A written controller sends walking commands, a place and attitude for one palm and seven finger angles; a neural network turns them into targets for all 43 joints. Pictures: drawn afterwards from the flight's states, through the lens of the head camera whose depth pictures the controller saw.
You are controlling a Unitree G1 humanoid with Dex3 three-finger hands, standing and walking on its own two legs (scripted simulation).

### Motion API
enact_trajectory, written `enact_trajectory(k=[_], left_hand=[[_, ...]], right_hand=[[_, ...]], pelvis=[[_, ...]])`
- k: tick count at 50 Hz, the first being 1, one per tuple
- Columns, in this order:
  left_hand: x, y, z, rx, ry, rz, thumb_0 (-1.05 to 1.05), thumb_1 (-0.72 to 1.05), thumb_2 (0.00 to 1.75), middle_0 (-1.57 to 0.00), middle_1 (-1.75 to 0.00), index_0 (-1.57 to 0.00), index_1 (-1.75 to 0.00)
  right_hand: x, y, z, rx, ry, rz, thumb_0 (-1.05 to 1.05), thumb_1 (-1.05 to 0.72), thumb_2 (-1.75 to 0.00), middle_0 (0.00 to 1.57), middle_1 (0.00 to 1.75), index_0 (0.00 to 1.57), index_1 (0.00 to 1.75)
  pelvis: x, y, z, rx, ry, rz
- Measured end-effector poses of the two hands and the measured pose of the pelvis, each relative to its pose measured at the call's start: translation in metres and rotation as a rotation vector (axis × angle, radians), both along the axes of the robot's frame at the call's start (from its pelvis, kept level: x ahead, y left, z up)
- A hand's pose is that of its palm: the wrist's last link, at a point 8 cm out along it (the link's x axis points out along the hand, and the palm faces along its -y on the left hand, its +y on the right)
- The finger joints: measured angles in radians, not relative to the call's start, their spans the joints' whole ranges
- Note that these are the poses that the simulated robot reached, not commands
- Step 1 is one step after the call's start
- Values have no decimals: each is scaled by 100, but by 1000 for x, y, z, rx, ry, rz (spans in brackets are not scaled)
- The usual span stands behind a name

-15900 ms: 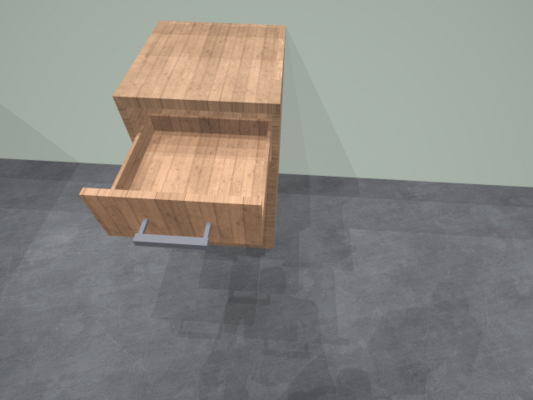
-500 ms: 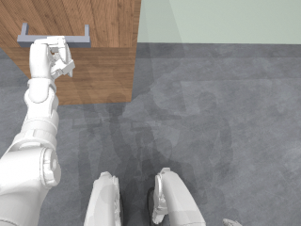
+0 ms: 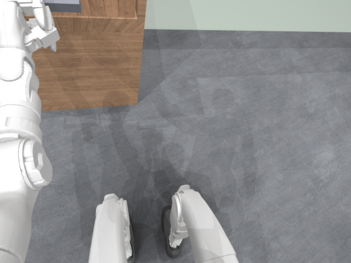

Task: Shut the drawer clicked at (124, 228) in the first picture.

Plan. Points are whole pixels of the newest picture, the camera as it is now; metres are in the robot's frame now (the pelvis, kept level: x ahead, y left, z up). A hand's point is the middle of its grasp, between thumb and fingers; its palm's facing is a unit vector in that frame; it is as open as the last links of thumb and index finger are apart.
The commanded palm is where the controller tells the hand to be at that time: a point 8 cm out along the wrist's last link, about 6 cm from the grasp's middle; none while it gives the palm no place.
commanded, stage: push the drawer shut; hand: left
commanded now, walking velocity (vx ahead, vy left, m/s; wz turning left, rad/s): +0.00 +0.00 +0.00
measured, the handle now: out of the picture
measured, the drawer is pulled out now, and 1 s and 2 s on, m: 0.00 0.00 0.00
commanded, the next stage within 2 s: pull the fist back off the drawer in 0.34 s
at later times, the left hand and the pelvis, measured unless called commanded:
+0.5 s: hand (42, 24) +0.58 +0.21 +0.04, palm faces +0.07 -1.00 -0.06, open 3.1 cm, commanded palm +0.62 +0.18 +0.04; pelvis -0.02 +0.00 -0.01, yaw -1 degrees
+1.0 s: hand (50, 28) +0.57 +0.19 +0.04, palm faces +0.06 -1.00 -0.04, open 3.0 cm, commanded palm +0.56 +0.18 +0.04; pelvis -0.01 +0.01 +0.01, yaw -1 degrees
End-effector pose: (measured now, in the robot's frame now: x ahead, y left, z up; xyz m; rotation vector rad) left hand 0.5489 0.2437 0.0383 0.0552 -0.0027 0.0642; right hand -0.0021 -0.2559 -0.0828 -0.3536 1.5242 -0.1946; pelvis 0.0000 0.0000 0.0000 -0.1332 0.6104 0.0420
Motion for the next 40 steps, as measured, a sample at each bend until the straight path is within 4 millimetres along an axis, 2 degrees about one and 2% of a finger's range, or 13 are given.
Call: enact_trajectory(k=[20,40], left_hand=[[5,13,2,6,17,9,-3,53,96,-140,-160,-140,-160],[6,16,3,8,22,-3,-3,52,93,-140,-160,-140,-160]], right_hand=[[-21,2,9,-53,-22,9,0,-90,-90,20,29,21,30],[-36,13,11,-31,18,7,0,-90,-90,20,30,21,30]], pelvis=[[-16,1,-5,-23,9,9],[-18,7,-6,-35,9,11]])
